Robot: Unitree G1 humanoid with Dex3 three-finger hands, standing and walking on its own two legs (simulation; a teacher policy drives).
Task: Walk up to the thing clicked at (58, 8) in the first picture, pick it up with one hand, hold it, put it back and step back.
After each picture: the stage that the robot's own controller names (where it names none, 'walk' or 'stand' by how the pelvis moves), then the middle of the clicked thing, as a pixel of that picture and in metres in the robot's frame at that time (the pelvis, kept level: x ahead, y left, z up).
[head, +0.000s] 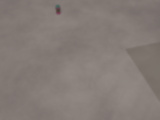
stand; (58, 9) +2.01 +0.34 -0.72
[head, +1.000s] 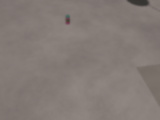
walk; (67, 19) +1.88 +0.16 -0.71
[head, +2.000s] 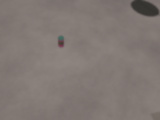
walk; (61, 41) +1.27 +0.19 -0.71
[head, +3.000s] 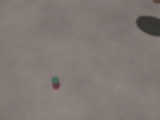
walk; (55, 83) +0.79 +0.22 -0.71
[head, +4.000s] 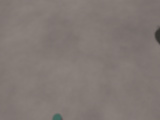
walk; out of the picture +0.45 +0.24 -0.70
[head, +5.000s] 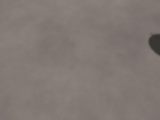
stand; out of the picture +0.37 +0.16 -0.71
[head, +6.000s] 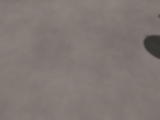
stand; out of the picture +0.36 +0.17 -0.73
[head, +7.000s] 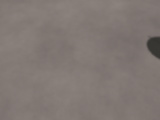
stand; out of the picture +0.37 +0.17 -0.73
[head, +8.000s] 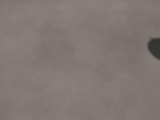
stand; out of the picture +0.36 +0.17 -0.73
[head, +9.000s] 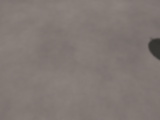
go down; out of the picture +0.36 +0.16 -0.73
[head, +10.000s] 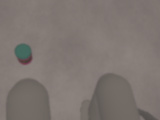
go down; (24, 54) +0.46 +0.18 -0.32
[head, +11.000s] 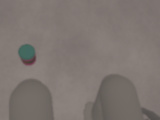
approach; (27, 55) +0.46 +0.18 -0.31
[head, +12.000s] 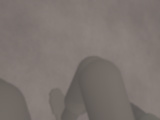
close in; out of the picture +0.45 +0.23 -0.23
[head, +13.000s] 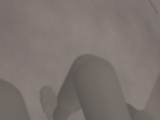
close; out of the picture +0.44 +0.24 -0.23
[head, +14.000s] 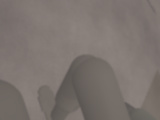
lift; out of the picture +0.42 +0.23 -0.24
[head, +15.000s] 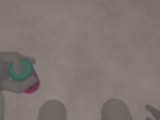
lift; (25, 77) +0.34 +0.19 -0.03
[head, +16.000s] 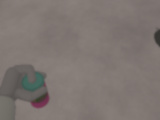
hold; (36, 90) +0.31 +0.17 +0.01
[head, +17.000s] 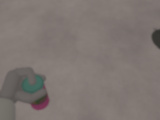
hold; (36, 93) +0.31 +0.17 -0.01
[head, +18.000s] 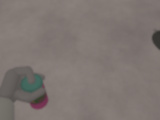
hold; (35, 92) +0.32 +0.17 +0.00
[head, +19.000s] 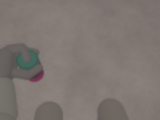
crouch; (31, 67) +0.39 +0.17 -0.08
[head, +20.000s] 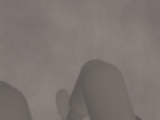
lower; out of the picture +0.45 +0.25 -0.21
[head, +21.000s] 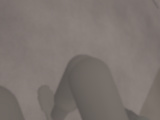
lower; out of the picture +0.44 +0.26 -0.24
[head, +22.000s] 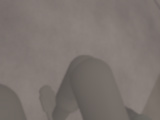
lower; out of the picture +0.44 +0.26 -0.24
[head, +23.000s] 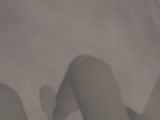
lower; out of the picture +0.44 +0.26 -0.24
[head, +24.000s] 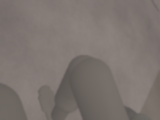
rest; out of the picture +0.44 +0.26 -0.24
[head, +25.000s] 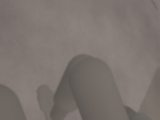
withdraw; out of the picture +0.43 +0.26 -0.24
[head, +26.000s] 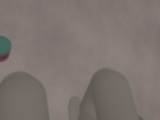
stand; (0, 49) +0.44 +0.23 -0.27
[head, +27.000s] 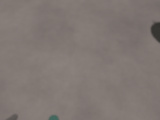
stand; out of the picture +0.39 +0.15 -0.63
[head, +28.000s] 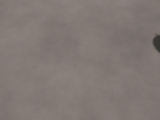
stand; out of the picture +0.39 +0.16 -0.67
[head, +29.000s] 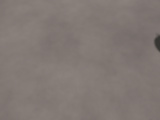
stand; out of the picture +0.38 +0.16 -0.67
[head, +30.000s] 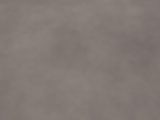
stand; out of the picture +0.40 +0.14 -0.72
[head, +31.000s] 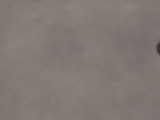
stand; out of the picture +0.37 +0.16 -0.73
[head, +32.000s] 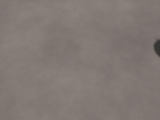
walk; out of the picture +0.37 +0.18 -0.73
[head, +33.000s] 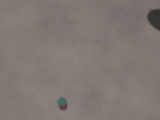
walk; (62, 104) +0.49 +0.18 -0.70
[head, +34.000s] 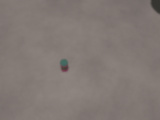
walk; (64, 65) +0.79 +0.15 -0.69
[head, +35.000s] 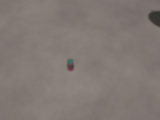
stand; (70, 65) +1.01 +0.14 -0.71
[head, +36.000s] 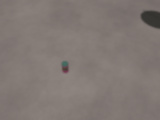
stand; (65, 67) +0.99 +0.17 -0.73
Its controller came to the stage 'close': yes
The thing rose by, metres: 0.70
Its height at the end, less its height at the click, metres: +0.00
